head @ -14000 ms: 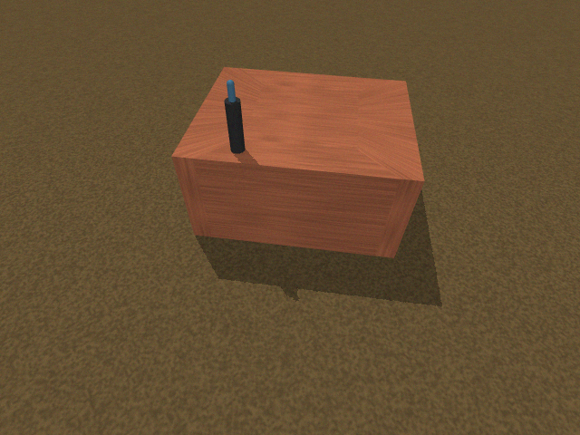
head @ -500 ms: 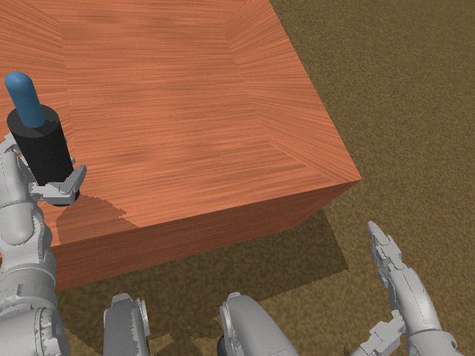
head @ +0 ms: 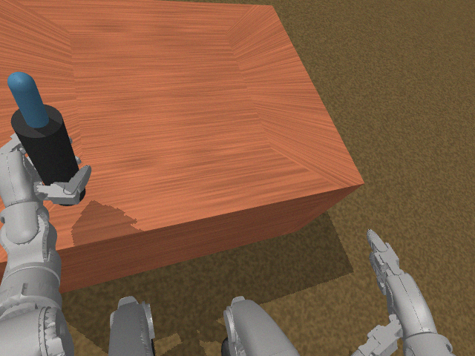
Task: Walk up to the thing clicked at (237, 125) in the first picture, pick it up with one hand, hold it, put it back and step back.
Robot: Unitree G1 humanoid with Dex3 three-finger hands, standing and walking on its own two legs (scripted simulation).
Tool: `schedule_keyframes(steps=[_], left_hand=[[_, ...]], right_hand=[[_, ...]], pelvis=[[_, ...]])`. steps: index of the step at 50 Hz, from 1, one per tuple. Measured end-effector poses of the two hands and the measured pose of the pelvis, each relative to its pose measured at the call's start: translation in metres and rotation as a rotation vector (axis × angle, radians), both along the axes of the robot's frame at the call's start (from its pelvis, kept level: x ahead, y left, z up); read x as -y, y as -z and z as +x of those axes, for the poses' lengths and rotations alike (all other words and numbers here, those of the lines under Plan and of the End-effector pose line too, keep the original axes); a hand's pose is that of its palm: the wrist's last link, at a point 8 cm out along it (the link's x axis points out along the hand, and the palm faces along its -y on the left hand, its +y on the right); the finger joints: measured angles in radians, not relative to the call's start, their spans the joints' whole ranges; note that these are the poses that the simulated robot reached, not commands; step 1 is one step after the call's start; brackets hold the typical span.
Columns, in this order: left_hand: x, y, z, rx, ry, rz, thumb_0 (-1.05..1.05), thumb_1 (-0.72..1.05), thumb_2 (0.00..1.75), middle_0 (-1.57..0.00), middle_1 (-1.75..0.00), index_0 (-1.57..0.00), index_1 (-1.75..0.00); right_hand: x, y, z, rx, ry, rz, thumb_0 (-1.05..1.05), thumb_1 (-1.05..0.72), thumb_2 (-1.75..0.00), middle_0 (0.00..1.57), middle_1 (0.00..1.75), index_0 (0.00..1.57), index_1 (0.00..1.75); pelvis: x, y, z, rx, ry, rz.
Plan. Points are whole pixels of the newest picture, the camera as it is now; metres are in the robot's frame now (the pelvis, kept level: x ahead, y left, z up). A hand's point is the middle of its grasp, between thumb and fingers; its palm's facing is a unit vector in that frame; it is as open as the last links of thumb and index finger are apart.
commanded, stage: settle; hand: left
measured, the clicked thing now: (50, 149) +0.45 +0.21 +0.03
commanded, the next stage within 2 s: lift in 0.04 s
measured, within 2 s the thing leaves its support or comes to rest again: neither
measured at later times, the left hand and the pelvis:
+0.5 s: hand (57, 159) +0.44 +0.20 +0.02, palm faces +0.18 -0.98 +0.00, open 8.2 cm; pelvis +0.02 +0.00 +0.03, yaw +1 degrees
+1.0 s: hand (43, 178) +0.37 +0.19 +0.10, palm faces +0.16 -0.99 -0.01, open 8.2 cm; pelvis +0.02 +0.00 +0.07, yaw +2 degrees
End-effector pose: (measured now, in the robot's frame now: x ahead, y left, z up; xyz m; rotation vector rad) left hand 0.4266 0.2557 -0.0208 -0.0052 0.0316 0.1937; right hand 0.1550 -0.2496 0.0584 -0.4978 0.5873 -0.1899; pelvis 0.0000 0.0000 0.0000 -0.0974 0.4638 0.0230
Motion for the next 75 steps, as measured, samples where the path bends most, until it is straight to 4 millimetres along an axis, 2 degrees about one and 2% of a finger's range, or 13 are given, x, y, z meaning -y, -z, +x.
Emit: schedule_keyframes(steps=[14,20,27,37,48,60,75], left_hand=[[0.000,-0.015,0.001,0.000,0.001,-0.007,-0.01,-0.31,1.26,-0.88,-1.22,-0.87,-1.20],[0.002,-0.029,-0.005,0.012,0.008,0.000,-0.01,-0.30,1.25,-0.88,-1.22,-0.86,-1.20],[0.006,-0.051,-0.017,0.018,0.012,0.006,-0.01,-0.30,1.25,-0.88,-1.22,-0.87,-1.19],[0.008,-0.092,-0.051,0.037,0.021,0.029,-0.01,-0.29,1.26,-0.87,-1.22,-0.86,-1.20],[0.016,-0.118,-0.081,0.039,0.025,0.016,-0.01,-0.29,1.26,-0.87,-1.23,-0.86,-1.21],[0.023,-0.140,-0.096,0.047,0.032,0.016,-0.01,-0.28,1.26,-0.86,-1.24,-0.85,-1.21],[0.032,-0.158,-0.101,0.050,0.032,0.012,-0.01,-0.28,1.26,-0.86,-1.24,-0.84,-1.22]], right_hand=[[-0.002,0.003,0.009,-0.028,0.002,0.032,-0.01,0.52,-0.06,0.06,0.05,0.06,0.06],[0.003,-0.002,0.010,-0.032,0.017,0.036,-0.01,0.52,-0.06,0.06,0.05,0.06,0.06],[0.000,-0.002,0.013,-0.043,0.022,0.081,-0.01,0.52,-0.06,0.06,0.05,0.06,0.06],[-0.002,0.000,0.017,-0.058,0.029,0.156,-0.01,0.52,-0.06,0.06,0.05,0.06,0.06],[-0.003,-0.007,0.016,-0.062,0.034,0.187,-0.01,0.54,-0.06,0.06,0.05,0.06,0.06],[-0.001,-0.006,0.011,-0.087,0.067,0.213,-0.01,0.55,-0.05,0.06,0.05,0.05,0.06],[0.003,-0.005,0.016,-0.094,0.081,0.236,-0.01,0.55,-0.05,0.06,0.05,0.05,0.06]], pelvis=[[0.000,-0.010,0.008,0.011,-0.002,0.006],[0.000,-0.018,0.012,0.027,-0.004,0.010],[0.001,-0.030,0.016,0.059,-0.008,0.017],[0.001,-0.049,0.019,0.125,-0.012,0.039],[0.002,-0.067,0.016,0.188,-0.014,0.062],[0.002,-0.079,0.017,0.228,-0.010,0.075],[0.006,-0.088,0.023,0.262,-0.008,0.087]])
